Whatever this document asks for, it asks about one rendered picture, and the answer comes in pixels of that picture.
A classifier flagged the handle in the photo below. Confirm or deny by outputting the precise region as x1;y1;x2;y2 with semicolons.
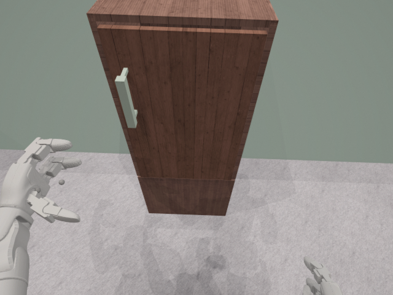
115;68;138;128

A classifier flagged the cupboard door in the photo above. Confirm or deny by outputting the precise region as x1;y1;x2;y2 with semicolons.
97;25;267;180

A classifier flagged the robot left hand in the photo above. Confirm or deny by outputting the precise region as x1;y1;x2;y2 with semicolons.
0;137;82;223

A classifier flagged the left robot forearm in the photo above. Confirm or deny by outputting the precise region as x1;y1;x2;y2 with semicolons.
0;206;34;295

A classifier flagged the robot right hand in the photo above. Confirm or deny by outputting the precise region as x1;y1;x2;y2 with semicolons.
302;256;343;295

